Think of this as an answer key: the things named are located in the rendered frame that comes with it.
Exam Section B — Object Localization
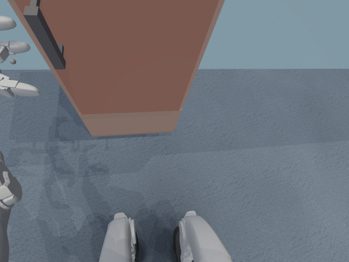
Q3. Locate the left robot thigh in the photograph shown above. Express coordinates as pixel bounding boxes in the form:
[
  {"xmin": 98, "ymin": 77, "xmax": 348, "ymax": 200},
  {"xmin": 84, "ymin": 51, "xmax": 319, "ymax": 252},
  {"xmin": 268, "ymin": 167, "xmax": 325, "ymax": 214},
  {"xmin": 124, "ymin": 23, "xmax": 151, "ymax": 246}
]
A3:
[{"xmin": 99, "ymin": 217, "xmax": 136, "ymax": 262}]

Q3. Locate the cupboard door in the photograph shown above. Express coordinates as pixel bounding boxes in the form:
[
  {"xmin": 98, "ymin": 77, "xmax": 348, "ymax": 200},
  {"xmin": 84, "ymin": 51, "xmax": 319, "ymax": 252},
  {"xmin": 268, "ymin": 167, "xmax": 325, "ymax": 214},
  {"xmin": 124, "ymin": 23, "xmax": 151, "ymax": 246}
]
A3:
[{"xmin": 14, "ymin": 0, "xmax": 219, "ymax": 115}]

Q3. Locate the robot thigh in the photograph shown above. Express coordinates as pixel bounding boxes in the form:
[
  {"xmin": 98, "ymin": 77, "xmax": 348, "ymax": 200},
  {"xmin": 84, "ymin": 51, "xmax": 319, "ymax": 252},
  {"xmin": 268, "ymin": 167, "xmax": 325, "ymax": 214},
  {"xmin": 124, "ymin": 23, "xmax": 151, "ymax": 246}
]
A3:
[
  {"xmin": 179, "ymin": 216, "xmax": 233, "ymax": 262},
  {"xmin": 99, "ymin": 217, "xmax": 136, "ymax": 262}
]

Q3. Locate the right robot thigh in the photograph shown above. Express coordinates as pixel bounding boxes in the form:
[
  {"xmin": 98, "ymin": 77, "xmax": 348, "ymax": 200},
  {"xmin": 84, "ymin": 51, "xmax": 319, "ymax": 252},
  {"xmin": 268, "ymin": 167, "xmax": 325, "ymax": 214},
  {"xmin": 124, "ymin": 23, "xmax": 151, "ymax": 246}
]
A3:
[{"xmin": 179, "ymin": 216, "xmax": 233, "ymax": 262}]

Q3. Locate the robot left upper arm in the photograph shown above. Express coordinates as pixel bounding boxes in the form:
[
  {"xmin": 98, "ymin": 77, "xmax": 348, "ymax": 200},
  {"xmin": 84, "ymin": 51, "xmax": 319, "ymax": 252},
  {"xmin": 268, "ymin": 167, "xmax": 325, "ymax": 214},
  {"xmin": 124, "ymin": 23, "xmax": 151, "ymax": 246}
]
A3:
[{"xmin": 0, "ymin": 162, "xmax": 22, "ymax": 262}]

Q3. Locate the handle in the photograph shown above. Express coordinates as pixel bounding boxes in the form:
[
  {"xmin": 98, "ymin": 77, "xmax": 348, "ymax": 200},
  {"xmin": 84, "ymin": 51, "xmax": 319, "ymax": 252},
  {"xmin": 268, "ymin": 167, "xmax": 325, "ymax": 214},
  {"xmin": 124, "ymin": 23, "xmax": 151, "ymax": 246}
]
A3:
[{"xmin": 23, "ymin": 0, "xmax": 66, "ymax": 69}]

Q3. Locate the robot left hand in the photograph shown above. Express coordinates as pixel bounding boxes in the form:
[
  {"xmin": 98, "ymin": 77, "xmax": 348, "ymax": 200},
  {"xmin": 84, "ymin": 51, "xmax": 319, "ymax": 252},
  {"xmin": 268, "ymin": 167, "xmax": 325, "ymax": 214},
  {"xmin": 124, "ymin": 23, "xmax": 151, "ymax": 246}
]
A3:
[{"xmin": 0, "ymin": 16, "xmax": 40, "ymax": 98}]

